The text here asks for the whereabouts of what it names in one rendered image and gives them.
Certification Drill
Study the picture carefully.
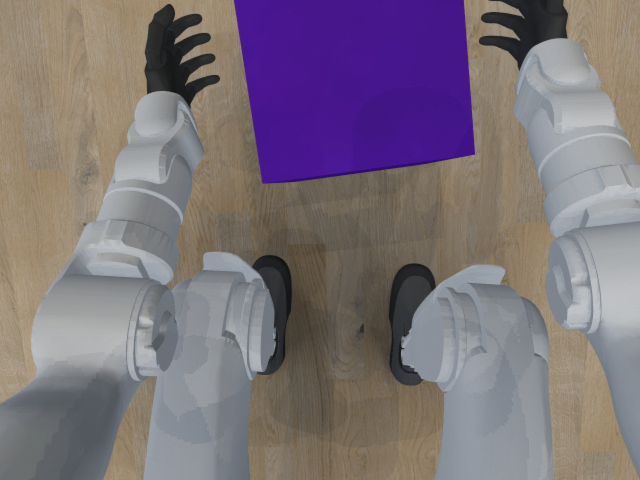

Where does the carton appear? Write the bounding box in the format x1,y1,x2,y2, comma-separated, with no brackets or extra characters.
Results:
234,0,475,184

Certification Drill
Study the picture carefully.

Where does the robot right foot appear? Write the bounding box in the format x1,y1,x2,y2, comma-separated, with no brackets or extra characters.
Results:
389,263,436,386

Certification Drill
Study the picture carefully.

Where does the robot left upper arm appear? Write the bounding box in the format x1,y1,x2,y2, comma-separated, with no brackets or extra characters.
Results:
0,274,178,480

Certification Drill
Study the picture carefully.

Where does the robot right hand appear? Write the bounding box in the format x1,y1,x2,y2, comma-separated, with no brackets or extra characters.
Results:
479,0,568,71

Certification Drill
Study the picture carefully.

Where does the robot right upper arm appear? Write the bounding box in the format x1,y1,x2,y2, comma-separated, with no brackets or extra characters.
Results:
545,221,640,479

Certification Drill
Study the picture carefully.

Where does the robot left hand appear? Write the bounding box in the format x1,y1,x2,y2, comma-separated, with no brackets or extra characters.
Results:
144,4,220,109

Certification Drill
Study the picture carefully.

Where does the robot left thigh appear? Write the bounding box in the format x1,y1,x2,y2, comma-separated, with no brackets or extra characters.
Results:
143,270,274,480

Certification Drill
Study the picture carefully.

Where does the robot left forearm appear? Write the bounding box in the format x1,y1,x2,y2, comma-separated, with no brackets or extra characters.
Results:
31,91,204,367

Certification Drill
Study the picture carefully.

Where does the robot right forearm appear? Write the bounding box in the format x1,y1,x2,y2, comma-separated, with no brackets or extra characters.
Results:
513,38,640,238

